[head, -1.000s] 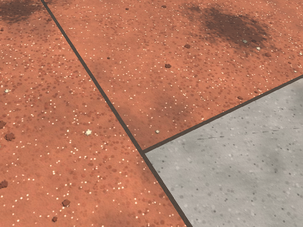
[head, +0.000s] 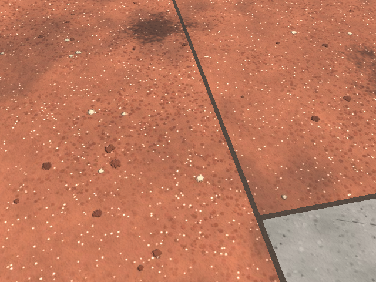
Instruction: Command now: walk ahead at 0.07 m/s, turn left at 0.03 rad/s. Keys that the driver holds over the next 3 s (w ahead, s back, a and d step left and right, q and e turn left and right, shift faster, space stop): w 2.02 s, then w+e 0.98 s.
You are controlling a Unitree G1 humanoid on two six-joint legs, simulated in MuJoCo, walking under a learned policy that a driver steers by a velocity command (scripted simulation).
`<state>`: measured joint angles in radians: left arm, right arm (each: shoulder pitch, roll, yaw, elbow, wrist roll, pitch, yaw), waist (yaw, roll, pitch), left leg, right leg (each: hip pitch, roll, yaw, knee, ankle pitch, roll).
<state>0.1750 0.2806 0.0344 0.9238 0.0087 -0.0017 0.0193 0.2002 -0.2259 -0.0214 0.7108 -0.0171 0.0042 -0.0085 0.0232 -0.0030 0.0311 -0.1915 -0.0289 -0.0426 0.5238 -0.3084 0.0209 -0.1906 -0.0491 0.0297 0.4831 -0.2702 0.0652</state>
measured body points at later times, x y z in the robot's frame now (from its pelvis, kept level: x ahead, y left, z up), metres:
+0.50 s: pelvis +0.13 -0.06 +0.01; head +0.15 -0.08 +0.46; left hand +0.09 +0.21 -0.11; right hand +0.30 -0.32 -0.09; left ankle +0.23 +0.12 -0.67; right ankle +0.04 -0.13 -0.74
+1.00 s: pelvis +0.42 -0.01 +0.01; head +0.44 -0.02 +0.46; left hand +0.57 +0.26 -0.10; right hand +0.46 -0.29 -0.12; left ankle +0.41 +0.07 -0.74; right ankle +0.51 -0.19 -0.66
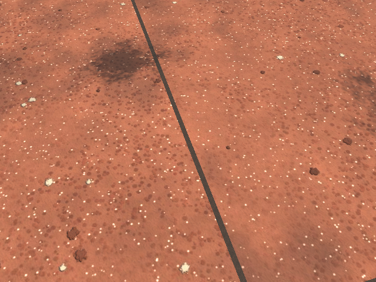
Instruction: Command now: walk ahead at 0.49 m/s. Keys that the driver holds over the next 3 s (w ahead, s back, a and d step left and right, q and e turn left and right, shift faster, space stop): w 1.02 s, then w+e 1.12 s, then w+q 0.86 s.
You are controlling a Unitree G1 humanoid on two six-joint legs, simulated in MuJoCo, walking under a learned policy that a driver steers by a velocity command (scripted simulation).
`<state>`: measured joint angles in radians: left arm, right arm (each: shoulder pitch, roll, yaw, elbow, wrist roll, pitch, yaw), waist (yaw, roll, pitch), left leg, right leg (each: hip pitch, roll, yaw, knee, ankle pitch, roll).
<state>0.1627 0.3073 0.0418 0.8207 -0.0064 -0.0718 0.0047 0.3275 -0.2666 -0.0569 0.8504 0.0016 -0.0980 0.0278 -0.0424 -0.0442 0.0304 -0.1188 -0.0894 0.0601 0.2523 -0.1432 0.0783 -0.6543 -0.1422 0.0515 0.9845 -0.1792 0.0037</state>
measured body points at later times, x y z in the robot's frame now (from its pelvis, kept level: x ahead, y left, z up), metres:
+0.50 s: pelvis +0.28 -0.08 +0.00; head +0.31 -0.09 +0.45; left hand +0.33 +0.20 -0.12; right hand +0.42 -0.35 -0.12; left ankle +0.34 +0.10 -0.67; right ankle +0.29 -0.16 -0.75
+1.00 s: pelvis +0.56 +0.00 +0.00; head +0.59 +0.01 +0.45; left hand +0.66 +0.27 -0.13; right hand +0.64 -0.28 -0.12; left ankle +0.59 +0.08 -0.75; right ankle +0.56 -0.17 -0.67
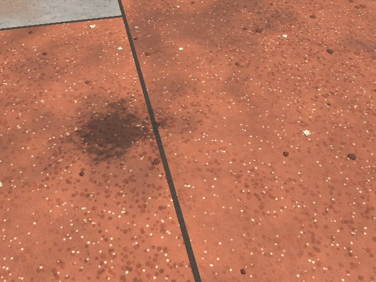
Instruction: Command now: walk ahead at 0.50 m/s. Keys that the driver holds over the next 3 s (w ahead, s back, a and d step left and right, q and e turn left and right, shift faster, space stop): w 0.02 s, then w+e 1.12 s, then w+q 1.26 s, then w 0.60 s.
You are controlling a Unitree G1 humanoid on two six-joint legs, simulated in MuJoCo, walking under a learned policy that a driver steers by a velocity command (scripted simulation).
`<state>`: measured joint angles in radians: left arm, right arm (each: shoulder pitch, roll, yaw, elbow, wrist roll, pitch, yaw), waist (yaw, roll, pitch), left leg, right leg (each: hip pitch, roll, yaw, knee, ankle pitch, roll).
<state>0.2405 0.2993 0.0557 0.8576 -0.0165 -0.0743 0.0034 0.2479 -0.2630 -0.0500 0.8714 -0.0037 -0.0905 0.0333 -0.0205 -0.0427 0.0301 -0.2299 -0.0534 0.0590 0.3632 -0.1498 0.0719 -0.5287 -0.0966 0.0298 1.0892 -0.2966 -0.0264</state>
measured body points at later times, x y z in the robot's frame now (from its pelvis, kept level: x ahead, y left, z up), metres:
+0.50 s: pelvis +0.28 -0.07 -0.01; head +0.32 -0.09 +0.44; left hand +0.46 +0.17 -0.11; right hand +0.32 -0.36 -0.13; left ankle +0.22 +0.09 -0.65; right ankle +0.32 -0.15 -0.74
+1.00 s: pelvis +0.57 -0.09 -0.01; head +0.59 -0.10 +0.44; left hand +0.79 +0.11 -0.12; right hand +0.55 -0.40 -0.10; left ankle +0.65 -0.01 -0.74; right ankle +0.46 -0.19 -0.66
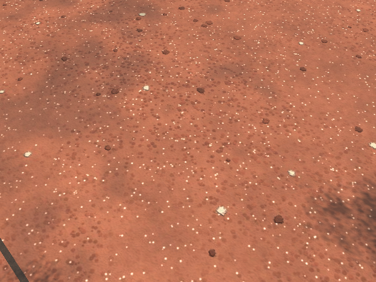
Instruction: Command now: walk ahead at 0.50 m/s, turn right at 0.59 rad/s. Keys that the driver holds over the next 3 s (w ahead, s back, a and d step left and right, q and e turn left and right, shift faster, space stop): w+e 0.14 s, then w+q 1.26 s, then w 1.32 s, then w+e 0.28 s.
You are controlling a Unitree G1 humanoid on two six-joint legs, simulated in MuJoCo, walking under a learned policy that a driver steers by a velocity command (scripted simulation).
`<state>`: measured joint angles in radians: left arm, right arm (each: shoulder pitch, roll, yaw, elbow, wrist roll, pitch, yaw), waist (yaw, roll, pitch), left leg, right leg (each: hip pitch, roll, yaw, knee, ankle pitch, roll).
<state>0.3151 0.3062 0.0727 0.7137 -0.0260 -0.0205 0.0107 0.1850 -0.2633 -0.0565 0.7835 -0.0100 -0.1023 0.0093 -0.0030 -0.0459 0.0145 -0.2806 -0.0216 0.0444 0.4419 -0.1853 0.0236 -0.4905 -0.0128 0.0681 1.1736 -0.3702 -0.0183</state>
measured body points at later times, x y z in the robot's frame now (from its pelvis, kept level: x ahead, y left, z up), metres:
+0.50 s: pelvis +0.26 -0.07 +0.00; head +0.29 -0.09 +0.45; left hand +0.43 +0.18 -0.09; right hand +0.30 -0.36 -0.14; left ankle +0.20 +0.09 -0.65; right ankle +0.29 -0.17 -0.74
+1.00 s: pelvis +0.53 +0.00 -0.01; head +0.57 +0.02 +0.44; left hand +0.58 +0.30 -0.12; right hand +0.71 -0.24 -0.11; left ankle +0.57 +0.08 -0.74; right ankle +0.46 -0.18 -0.64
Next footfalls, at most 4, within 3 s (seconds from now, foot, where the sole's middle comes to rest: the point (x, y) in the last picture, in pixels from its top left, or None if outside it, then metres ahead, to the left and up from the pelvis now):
0.34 right None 0.33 -0.18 -0.78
0.88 left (167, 248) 0.61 0.09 -0.78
1.36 right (191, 172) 0.95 -0.01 -0.78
1.86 left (108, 156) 1.03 0.36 -0.78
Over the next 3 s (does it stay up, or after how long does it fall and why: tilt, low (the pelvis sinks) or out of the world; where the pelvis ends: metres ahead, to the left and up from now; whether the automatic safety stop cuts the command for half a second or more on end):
stays up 1.47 0.55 -0.01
